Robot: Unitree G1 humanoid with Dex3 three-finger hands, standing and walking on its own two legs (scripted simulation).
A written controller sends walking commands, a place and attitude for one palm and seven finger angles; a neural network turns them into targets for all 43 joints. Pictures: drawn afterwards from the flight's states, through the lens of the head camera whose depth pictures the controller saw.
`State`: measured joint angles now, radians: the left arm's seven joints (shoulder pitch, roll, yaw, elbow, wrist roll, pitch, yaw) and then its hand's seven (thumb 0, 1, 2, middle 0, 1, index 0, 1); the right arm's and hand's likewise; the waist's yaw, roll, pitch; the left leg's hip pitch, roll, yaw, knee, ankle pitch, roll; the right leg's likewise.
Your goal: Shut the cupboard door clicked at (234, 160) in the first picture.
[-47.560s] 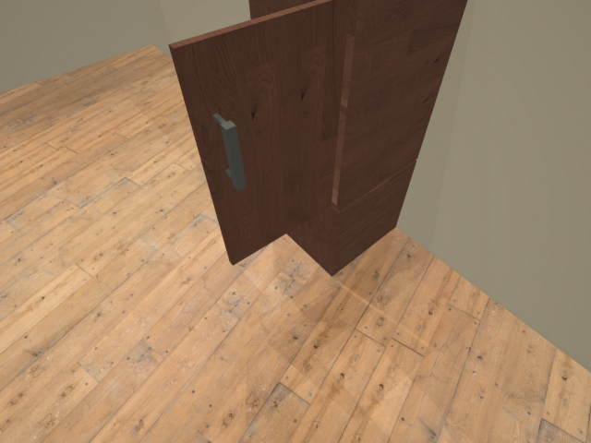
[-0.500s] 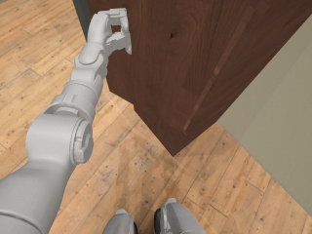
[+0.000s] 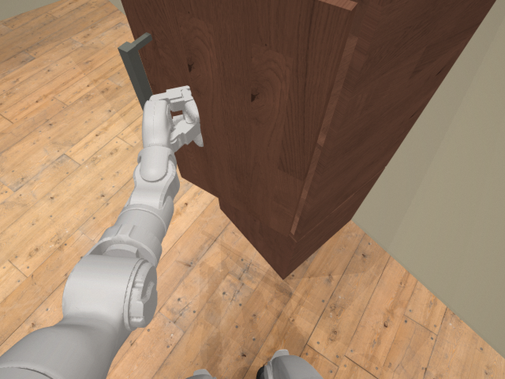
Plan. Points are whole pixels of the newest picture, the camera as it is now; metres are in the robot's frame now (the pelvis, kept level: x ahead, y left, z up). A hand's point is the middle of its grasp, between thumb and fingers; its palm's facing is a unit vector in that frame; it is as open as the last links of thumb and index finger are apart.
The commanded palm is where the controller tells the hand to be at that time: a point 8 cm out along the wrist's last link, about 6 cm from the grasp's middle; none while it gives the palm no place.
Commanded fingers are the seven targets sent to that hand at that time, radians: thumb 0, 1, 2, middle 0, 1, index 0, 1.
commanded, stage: pull the fist back off the door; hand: left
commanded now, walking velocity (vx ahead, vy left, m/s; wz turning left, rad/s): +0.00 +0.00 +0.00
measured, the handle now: (148, 79) +0.62 +0.13 +0.09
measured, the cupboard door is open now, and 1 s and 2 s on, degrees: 18 18 18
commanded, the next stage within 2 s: draw the hand back to the body in 0.26 s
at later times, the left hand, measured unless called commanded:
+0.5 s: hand (192, 145) +0.44 +0.05 +0.11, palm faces -0.03 -1.00 -0.03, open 3.1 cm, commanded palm +0.39 +0.11 +0.11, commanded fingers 0.00 0.90 0.90 -1.30 -1.50 -1.30 -1.50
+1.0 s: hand (94, 224) +0.30 +0.15 +0.15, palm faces +0.00 -0.99 -0.15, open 3.1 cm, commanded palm +0.27 +0.21 +0.16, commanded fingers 0.00 0.90 0.90 -0.97 -1.14 -0.97 -1.14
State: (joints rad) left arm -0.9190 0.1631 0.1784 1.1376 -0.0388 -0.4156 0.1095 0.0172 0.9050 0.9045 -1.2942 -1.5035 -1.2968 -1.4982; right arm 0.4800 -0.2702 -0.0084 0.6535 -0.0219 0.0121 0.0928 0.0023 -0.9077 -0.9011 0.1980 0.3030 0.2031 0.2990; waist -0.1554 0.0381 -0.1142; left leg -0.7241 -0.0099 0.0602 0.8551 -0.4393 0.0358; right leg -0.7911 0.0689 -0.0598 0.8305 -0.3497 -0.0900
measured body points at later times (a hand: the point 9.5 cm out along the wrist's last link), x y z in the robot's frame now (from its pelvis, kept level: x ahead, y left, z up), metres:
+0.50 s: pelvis -0.01 +0.00 +0.01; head +0.05 -0.02 +0.45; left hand +0.44 +0.10 +0.11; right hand +0.08 -0.24 -0.12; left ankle -0.02 +0.10 -0.69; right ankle +0.02 -0.06 -0.69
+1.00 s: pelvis +0.00 +0.01 +0.04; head -0.01 +0.00 +0.49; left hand +0.30 +0.20 +0.16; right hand +0.20 -0.22 -0.04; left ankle -0.02 +0.10 -0.69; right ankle +0.02 -0.06 -0.69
